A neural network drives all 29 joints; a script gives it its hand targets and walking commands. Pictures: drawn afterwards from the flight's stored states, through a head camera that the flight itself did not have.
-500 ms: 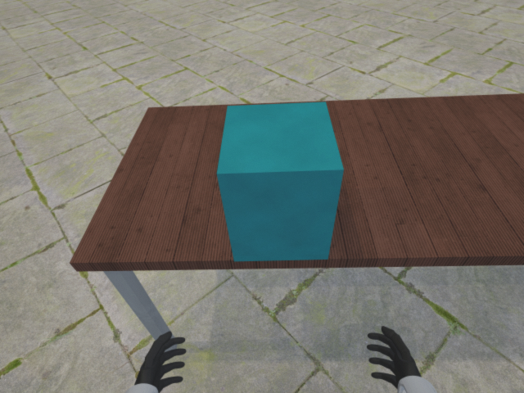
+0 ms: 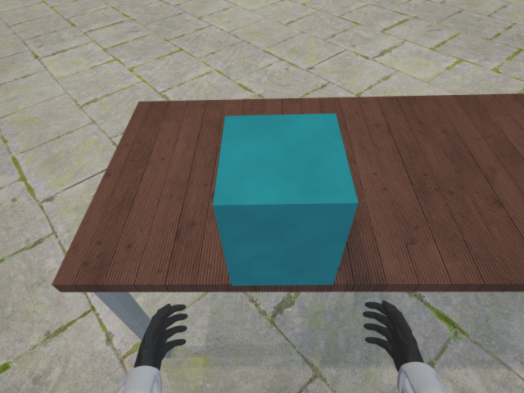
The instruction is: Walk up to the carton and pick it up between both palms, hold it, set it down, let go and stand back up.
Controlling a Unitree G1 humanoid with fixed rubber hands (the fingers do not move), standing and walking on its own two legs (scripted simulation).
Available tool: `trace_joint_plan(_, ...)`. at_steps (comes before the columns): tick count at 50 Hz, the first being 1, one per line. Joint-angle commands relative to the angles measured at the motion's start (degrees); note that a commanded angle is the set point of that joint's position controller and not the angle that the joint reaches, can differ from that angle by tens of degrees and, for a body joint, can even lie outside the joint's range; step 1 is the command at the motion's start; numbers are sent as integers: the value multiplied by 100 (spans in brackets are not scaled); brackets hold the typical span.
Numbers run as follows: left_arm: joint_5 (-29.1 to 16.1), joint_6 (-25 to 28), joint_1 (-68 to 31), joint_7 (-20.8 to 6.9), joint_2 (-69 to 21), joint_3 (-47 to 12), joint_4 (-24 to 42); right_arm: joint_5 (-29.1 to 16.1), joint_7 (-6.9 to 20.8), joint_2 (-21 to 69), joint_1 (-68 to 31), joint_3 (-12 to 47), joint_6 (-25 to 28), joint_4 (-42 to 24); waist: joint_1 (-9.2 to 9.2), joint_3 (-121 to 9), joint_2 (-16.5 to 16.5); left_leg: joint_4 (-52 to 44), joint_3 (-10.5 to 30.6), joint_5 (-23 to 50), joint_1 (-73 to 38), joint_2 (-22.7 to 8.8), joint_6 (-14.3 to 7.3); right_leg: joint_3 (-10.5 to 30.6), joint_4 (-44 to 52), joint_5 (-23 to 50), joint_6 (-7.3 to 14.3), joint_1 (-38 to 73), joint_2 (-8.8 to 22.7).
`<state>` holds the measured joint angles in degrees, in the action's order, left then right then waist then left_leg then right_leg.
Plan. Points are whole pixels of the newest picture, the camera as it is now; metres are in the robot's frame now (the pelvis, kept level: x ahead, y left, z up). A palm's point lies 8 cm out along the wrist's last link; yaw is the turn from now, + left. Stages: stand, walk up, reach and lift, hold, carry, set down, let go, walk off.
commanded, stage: reach and lift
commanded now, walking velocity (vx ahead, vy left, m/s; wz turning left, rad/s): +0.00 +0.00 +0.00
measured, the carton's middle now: (281, 203) +0.45 -0.02 +0.01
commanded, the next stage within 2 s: none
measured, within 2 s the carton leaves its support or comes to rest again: neither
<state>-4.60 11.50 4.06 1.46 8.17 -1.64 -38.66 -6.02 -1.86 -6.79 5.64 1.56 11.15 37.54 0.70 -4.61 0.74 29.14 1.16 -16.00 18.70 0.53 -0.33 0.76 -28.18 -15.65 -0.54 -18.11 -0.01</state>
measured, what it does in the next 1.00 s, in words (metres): stands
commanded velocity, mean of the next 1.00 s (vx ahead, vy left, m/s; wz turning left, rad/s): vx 0.00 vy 0.00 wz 0.00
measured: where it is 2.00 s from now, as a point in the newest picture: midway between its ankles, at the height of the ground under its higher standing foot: outside the picture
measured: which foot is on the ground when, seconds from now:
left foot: down 0.00-1.00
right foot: down 0.00-1.00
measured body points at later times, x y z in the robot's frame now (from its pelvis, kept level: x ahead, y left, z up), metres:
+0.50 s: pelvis +0.02 +0.00 +0.01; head +0.05 +0.00 +0.46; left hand +0.27 +0.20 -0.03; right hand +0.25 -0.19 -0.03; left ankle -0.02 +0.12 -0.74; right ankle -0.02 -0.13 -0.74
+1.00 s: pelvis -0.02 +0.00 +0.00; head -0.02 -0.01 +0.45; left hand +0.31 +0.20 +0.03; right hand +0.29 -0.20 +0.01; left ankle -0.02 +0.12 -0.74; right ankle -0.02 -0.13 -0.74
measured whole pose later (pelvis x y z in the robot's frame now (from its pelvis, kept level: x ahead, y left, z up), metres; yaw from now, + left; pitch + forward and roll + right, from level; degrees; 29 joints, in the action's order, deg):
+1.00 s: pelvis -0.02 +0.00 +0.00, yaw -2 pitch +4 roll +0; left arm -11.9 9.5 -15.8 1.1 12.4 -0.5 -41.4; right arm -10.2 -8.4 -8.3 -13.7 2.0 7.3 37.3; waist -0.1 -4.1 1.2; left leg 26.4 0.1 -12.9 17.7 0.2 -0.1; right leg 2.9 -26.3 -12.3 -0.5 -18.1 -0.7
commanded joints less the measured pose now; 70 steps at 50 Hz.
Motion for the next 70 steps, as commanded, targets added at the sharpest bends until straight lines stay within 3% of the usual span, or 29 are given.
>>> trace_joint_plan(1, -304, 833, -475, -62, 658, 21, 1032, -124, -86, -439, -315, 39, 813, -1257, 24, -1392, -112, -283, -65, 2939, -997, 197, 14, 24, 255, 3081, 33, 1066, -164)
trace_joint_plan(2, -400, 944, -287, -102, 681, -31, 972, -109, -120, -427, -214, 84, 937, -1450, 78, -1347, -286, -281, -21, 3081, -1052, 215, 9, 53, 219, 3405, -4, 1145, -153)
trace_joint_plan(5, -434, 1184, -70, -160, 844, -85, 983, -228, -160, -256, 53, 212, 1125, -1387, 12, -1370, -114, -332, -11, 3493, -1196, 218, 18, 147, 224, 3893, -54, 1264, -148)
trace_joint_plan(9, -431, 1305, 146, -158, 792, -132, 1065, -236, -143, -211, 208, 392, 1200, -1337, -91, -944, -15, -418, 22, 3912, -1253, 186, 107, 219, 373, 4090, 38, 1233, -182)
trace_joint_plan(11, -438, 1329, 19, -181, 891, 45, 1006, -182, -116, -148, 220, 357, 1177, -1249, -108, -912, -82, -583, 6, 3492, -1217, 220, 99, 226, 471, 3851, -40, 1355, -187)
trace_joint_plan(12, -386, 1335, 45, -181, 833, -127, 925, -218, -111, -156, 146, 327, 1185, -1162, -94, -685, 88, -577, 22, 3526, -1184, 200, 93, 237, 432, 3734, 12, 1284, -198)
trace_joint_plan(14, -447, 1293, -122, -174, 775, -14, 979, -80, -180, -268, -111, 179, 1194, -1342, -30, -830, -16, -605, 74, 3463, -1184, 147, 143, 250, 535, 3405, 33, 1336, -206)
trace_joint_plan(15, -415, 1291, -167, -172, 813, 13, 989, -49, -194, -252, -143, 213, 1190, -1300, -66, -760, 72, -570, -2, 3383, -1272, 185, 120, 241, 560, 3395, -1, 1317, -196)
trace_joint_plan(16, -459, 1274, -336, -178, 819, 22, 1005, 2, -252, -293, -310, 147, 1189, -1459, 34, -848, -6, -543, 8, 3351, -1315, 166, 131, 200, 563, 3339, 5, 1167, -202)
trace_joint_plan(19, -406, 1225, -781, -154, 943, 154, 1194, 1, -328, -250, -628, 135, 1132, -1633, -24, -1156, 61, -460, -37, 3362, -1375, 140, 148, 217, 524, 3264, 31, 1219, -194)
trace_joint_plan(20, -488, 1220, -903, -159, 1027, 193, 1260, 9, -368, -295, -682, 49, 1112, -1663, 62, -1157, -14, -457, -36, 3211, -1273, 158, 150, 222, 506, 3263, 15, 1202, -186)
trace_joint_plan(22, -441, 1188, -1177, -112, 1022, 236, 1408, -37, -392, -337, -946, 29, 1056, -1670, -44, -1287, -11, -479, -24, 3126, -1333, 76, 121, 186, 504, 2923, 48, 1072, -192)
trace_joint_plan(25, -515, 1068, -1259, -70, 960, 102, 1329, -312, -370, -314, -1282, 194, 939, -1466, -157, -1308, 321, -473, -47, 2983, -1323, 52, 84, 175, 516, 2646, 82, 943, -153)
trace_joint_plan(28, -646, 856, -1410, -54, 870, 40, 1230, -437, -360, -391, -1544, 243, 817, -1437, -157, -1353, 145, -461, 35, 2928, -1303, 8, 117, 144, 519, 2424, 115, 852, -195)
trace_joint_plan(34, -708, 408, -1940, -56, 855, -71, 853, -520, -348, -525, -2026, 231, 415, -812, -120, -795, 299, -653, 9, 2138, -1131, -39, 99, 121, 722, 1534, 145, 442, -205)
trace_joint_plan(36, -762, 326, -2352, -68, 945, 68, 733, -473, -361, -553, -2319, 223, 272, -631, -115, -680, 88, -731, -33, 1730, -1090, -12, 71, 110, 766, 1349, 91, 391, -233)
trace_joint_plan(37, -737, 264, -2494, -68, 991, 40, 689, -395, -400, -607, -2449, 149, 207, -747, -49, -751, -77, -781, -14, 1634, -1098, -15, 47, 71, 810, 1302, 79, 459, -219)
trace_joint_plan(38, -705, 213, -2763, -83, 946, 178, 698, -312, -453, -636, -2615, 21, 148, -709, -26, -877, 114, -814, -29, 1412, -1045, 4, 37, 98, 798, 1252, 100, 485, -203)
trace_joint_plan(40, -683, 188, -3148, -79, 1025, 244, 751, -251, -526, -630, -3074, -34, 106, -876, -5, -1020, -35, -783, -26, 1205, -1038, 4, 34, 27, 749, 1102, 110, 403, -225)
trace_joint_plan(45, -755, 69, -3979, -39, 1082, 350, 875, -367, -654, -491, -4017, -21, -77, -1280, -106, -1270, -38, -758, -95, 483, -704, -12, -122, 49, 668, 582, 157, 327, -150)
trace_joint_plan(48, -752, -15, -4382, -17, 1119, 354, 852, -431, -683, -574, -4284, -76, -222, -1153, -112, -1495, 190, -757, -93, 344, -537, -11, -112, 40, 551, 570, 169, 339, -201)
trace_joint_plan(51, -828, -168, -4447, -22, 1210, 357, 515, -513, -720, -548, -4486, 29, -389, -1026, -141, -1714, -1, -665, -203, 380, -529, 63, -173, -4, 571, 574, 89, 337, -200)
trace_joint_plan(56, -1012, -558, -4730, -9, 1215, 164, 253, -655, -754, -722, -4724, 43, -812, -653, -105, -1997, 135, -667, -128, 745, -670, 74, -114, -40, 475, 921, 63, 573, -239)
trace_joint_plan(59, -1101, -879, -4917, -38, 1234, 151, 238, -694, -724, -751, -4916, -8, -1138, -713, -17, -2171, -52, -655, -115, 1452, -896, 127, -81, -7, 498, 1503, 23, 728, -306)
trace_joint_plan(61, -1014, -1054, -5066, 5, 1474, 225, 539, -631, -720, -888, -5039, -154, -1340, -907, 16, -2236, 102, -676, -150, 2045, -1004, 146, -43, -29, 558, 2032, 7, 909, -337)
trace_joint_plan(63, -1037, -1305, -5124, 41, 1558, 267, 731, -630, -737, -1002, -5156, -213, -1569, -1267, 2, -2487, -40, -609, -118, 2792, -1406, 168, -7, 3, 545, 2736, -35, 1095, -341)
trace_joint_plan(67, -1138, -1797, -5262, 89, 1725, 297, 1259, -652, -758, -1162, -5228, -278, -2107, -1743, 53, -2669, -6, -726, -169, 3416, -1541, 230, -13, 49, 632, 3585, -61, 1945, -297)
trace_joint_plan(68, -1252, -1941, -5345, 117, 1743, 283, 1344, -717, -774, -1170, -5399, -215, -2261, -2001, 65, -2749, -203, -755, -127, 3663, -1605, 225, -45, 44, 626, 3982, -133, 2097, -317)
trace_joint_plan(70, -1304, -2230, -5308, 138, 1789, 268, 1516, -781, -800, -1093, -5397, -131, -2584, -2252, 41, -2577, -173, -874, -118, 3745, -1558, 263, -57, 48, 654, 4341, -138, 2455, -261)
